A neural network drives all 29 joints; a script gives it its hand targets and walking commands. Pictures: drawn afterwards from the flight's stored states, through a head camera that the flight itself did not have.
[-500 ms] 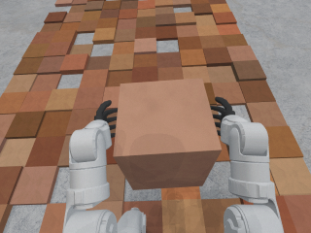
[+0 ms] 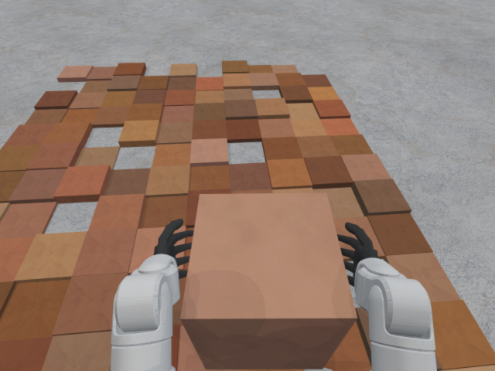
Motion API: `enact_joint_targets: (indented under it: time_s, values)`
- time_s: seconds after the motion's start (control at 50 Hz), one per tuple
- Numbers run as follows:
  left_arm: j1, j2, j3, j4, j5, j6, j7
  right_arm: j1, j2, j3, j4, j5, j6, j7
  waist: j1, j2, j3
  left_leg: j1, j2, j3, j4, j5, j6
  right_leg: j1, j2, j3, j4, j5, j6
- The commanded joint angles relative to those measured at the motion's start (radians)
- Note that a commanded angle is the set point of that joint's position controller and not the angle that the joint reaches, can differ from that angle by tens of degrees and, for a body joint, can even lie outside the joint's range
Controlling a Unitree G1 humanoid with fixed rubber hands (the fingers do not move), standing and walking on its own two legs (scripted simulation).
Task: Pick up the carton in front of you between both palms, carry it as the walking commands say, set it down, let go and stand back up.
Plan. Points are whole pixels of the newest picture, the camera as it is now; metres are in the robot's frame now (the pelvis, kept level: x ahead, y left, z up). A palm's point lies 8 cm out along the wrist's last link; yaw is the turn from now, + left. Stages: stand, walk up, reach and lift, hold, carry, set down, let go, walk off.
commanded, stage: carry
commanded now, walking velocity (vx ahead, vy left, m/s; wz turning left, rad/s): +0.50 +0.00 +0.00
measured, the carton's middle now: (263, 285) +0.27 -0.01 -0.01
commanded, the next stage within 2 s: none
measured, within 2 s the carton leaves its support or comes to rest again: neither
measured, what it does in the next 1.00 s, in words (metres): walks ahead: right foot, then left foot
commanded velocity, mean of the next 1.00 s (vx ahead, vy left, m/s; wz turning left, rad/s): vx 0.50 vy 0.00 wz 0.00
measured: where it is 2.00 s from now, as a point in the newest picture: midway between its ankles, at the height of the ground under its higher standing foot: (234, 191)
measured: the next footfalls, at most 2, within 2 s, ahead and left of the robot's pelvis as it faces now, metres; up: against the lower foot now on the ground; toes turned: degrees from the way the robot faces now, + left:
right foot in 0.18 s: +0.31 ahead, -0.13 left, +0.01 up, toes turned -10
left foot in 0.64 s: +0.54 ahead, +0.10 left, +0.01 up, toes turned +9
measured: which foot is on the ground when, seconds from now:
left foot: down 0.00-0.20, up 0.22-0.62, down 0.64-1.00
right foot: up 0.00-0.16, down 0.18-0.64, up 0.66-1.00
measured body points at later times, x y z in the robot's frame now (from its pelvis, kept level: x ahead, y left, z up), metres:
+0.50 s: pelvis +0.29 -0.03 +0.00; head +0.30 -0.03 +0.45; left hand +0.63 +0.14 +0.15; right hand +0.65 -0.16 +0.15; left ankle +0.40 +0.11 -0.69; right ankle +0.28 -0.12 -0.74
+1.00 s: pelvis +0.61 +0.02 -0.01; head +0.70 +0.04 +0.43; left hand +1.02 +0.18 +0.12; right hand +1.01 -0.13 +0.12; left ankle +0.50 +0.09 -0.74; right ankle +0.74 -0.09 -0.69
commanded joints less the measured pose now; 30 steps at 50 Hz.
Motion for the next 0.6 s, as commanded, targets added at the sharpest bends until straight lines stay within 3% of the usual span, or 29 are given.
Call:
enact_joint_targets:
  time_s: [0.0,0.08,0.12,0.14,0.16,0.18,0.2,0.22,0.24,0.26,0.28,0.3,0.32,0.36,0.4,0.46,0.54,0.58]
  values:
    - [-0.507,-0.966,-0.734,-0.145,-0.415,-0.024,-0.222,-0.559,0.938,0.724,-0.177,0.452,-0.021,0.279,0.005,0.128,-0.212,0.197,0.245,-0.154,-0.099,0.303,0.051,-0.034,0.006,-0.048,-0.113,0.116,0.0]
    - [-0.536,-0.874,-0.724,-0.21,-0.438,0.017,-0.216,-0.571,0.851,0.705,-0.225,0.441,0.008,0.259,0.003,0.14,-0.157,0.195,0.232,-0.103,-0.078,0.407,0.032,0.051,0.029,-0.088,-0.254,0.222,-0.024]
    - [-0.564,-0.829,-0.713,-0.236,-0.45,0.044,-0.217,-0.593,0.815,0.694,-0.243,0.429,0.026,0.248,0.011,0.151,-0.164,0.156,0.232,-0.076,-0.013,0.513,0.017,0.193,0.043,-0.104,-0.313,0.235,-0.044]
    - [-0.57,-0.808,-0.706,-0.24,-0.454,0.057,-0.218,-0.61,0.8,0.69,-0.251,0.425,0.037,0.243,0.026,0.135,-0.192,0.102,0.218,-0.046,0.075,0.554,0.002,0.332,0.062,-0.123,-0.367,0.247,-0.052]
    - [-0.567,-0.785,-0.686,-0.201,-0.448,0.067,-0.215,-0.635,0.761,0.684,-0.259,0.426,0.058,0.238,0.032,0.066,-0.225,0.096,0.14,0.044,0.222,0.613,-0.027,0.445,0.117,-0.176,-0.4,0.217,-0.056]
    - [-0.578,-0.746,-0.671,-0.194,-0.444,0.081,-0.212,-0.659,0.72,0.676,-0.24,0.419,0.075,0.23,0.049,0.029,-0.281,-0.079,0.117,0.033,0.425,0.442,-0.055,0.669,0.024,-0.041,-0.397,0.215,-0.099]
    - [-0.599,-0.697,-0.65,-0.153,-0.431,0.087,-0.209,-0.697,0.708,0.675,-0.239,0.426,0.097,0.22,0.071,-0.232,-0.382,-0.402,0.005,0.021,0.76,0.1,-0.1,0.921,-0.247,0.397,-0.452,0.108,-0.261]
    - [-0.601,-0.69,-0.641,-0.131,-0.439,0.097,-0.202,-0.726,0.684,0.667,-0.222,0.432,0.11,0.217,0.084,-0.293,-0.376,-0.531,-0.033,-0.076,0.955,-0.265,-0.08,0.901,-0.308,0.56,-0.532,0.173,-0.316]
    - [-0.642,-0.689,-0.638,-0.139,-0.446,0.104,-0.195,-0.76,0.703,0.663,-0.19,0.441,0.117,0.215,0.073,-0.218,-0.37,-0.575,0.026,-0.152,1.057,-0.267,-0.052,0.853,-0.303,0.501,-0.521,0.159,-0.31]
    - [-0.689,-0.714,-0.643,-0.138,-0.454,0.111,-0.19,-0.786,0.716,0.645,-0.169,0.449,0.119,0.216,0.068,-0.103,-0.353,-0.586,0.071,-0.176,1.049,-0.211,-0.038,0.788,-0.29,0.441,-0.52,0.138,-0.285]
    - [-0.748,-0.736,-0.646,-0.138,-0.467,0.114,-0.19,-0.818,0.734,0.636,-0.152,0.453,0.122,0.216,0.062,-0.045,-0.32,-0.58,0.104,-0.183,0.994,-0.153,-0.039,0.699,-0.272,0.376,-0.545,0.089,-0.253]
    - [-0.803,-0.757,-0.653,-0.137,-0.482,0.118,-0.191,-0.844,0.745,0.627,-0.128,0.448,0.124,0.214,0.046,-0.024,-0.293,-0.532,0.125,-0.181,0.917,-0.1,-0.045,0.598,-0.238,0.3,-0.582,-0.003,-0.213]
    - [-0.854,-0.768,-0.654,-0.119,-0.49,0.12,-0.194,-0.879,0.76,0.624,-0.108,0.446,0.125,0.211,0.043,-0.072,-0.292,-0.512,0.123,-0.16,0.875,-0.073,-0.051,0.562,-0.228,0.253,-0.592,-0.03,-0.21]
    - [-0.942,-0.777,-0.653,-0.082,-0.511,0.117,-0.198,-0.973,0.772,0.624,-0.08,0.446,0.121,0.201,0.046,-0.112,-0.272,-0.521,0.123,-0.129,0.779,-0.046,-0.061,0.524,-0.208,0.19,-0.609,-0.06,-0.218]
    - [-1.052,-0.773,-0.647,-0.048,-0.533,0.112,-0.195,-1.081,0.773,0.616,-0.049,0.455,0.115,0.189,0.051,-0.112,-0.261,-0.514,0.119,-0.101,0.63,-0.033,-0.07,0.506,-0.193,0.139,-0.615,-0.059,-0.234]
    - [-1.193,-0.754,-0.613,0.029,-0.55,0.109,-0.179,-1.219,0.753,0.582,0.03,0.475,0.111,0.169,0.068,-0.121,-0.266,-0.464,0.096,-0.058,0.493,0.048,-0.053,0.511,-0.176,0.087,-0.57,0.019,-0.238]
    - [-1.336,-0.737,-0.53,0.172,-0.541,0.115,-0.155,-1.362,0.728,0.496,0.183,0.483,0.118,0.155,0.075,-0.136,-0.273,-0.384,0.054,-0.031,0.343,0.11,-0.026,0.568,-0.153,0.051,-0.46,0.128,-0.189]
    - [-1.403,-0.748,-0.486,0.245,-0.538,0.12,-0.145,-1.417,0.73,0.441,0.266,0.484,0.124,0.154,0.044,-0.111,-0.297,-0.245,0.022,0.014,0.231,0.121,-0.01,0.558,-0.13,0.001,-0.313,0.207,-0.147]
